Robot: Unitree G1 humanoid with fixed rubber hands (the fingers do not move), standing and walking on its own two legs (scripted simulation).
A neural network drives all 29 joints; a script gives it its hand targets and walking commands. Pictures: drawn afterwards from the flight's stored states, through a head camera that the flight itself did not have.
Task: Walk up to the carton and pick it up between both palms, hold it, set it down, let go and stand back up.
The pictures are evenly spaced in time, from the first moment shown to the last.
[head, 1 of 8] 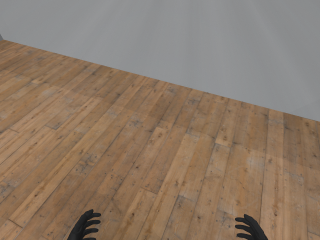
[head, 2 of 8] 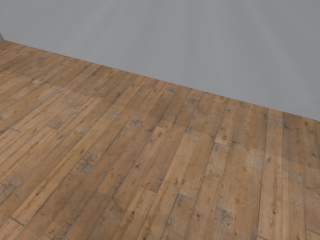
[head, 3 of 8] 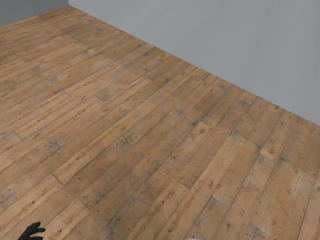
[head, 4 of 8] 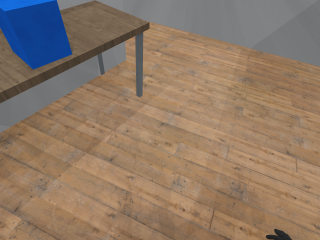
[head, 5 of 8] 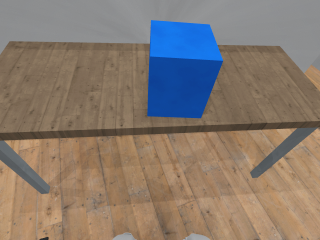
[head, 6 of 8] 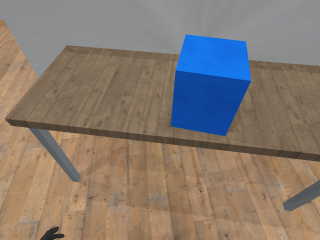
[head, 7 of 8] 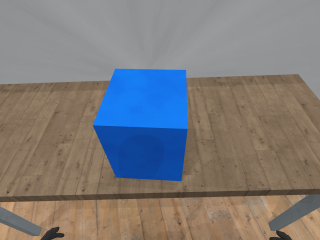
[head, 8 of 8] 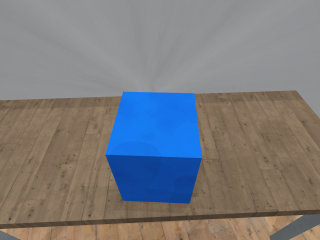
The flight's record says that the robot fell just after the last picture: no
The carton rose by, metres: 0.00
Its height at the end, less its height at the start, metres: +0.00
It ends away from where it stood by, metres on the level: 0.00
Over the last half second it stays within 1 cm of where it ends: yes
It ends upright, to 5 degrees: yes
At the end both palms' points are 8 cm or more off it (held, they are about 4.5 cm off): yes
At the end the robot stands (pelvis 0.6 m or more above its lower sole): yes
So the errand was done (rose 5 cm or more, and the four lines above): no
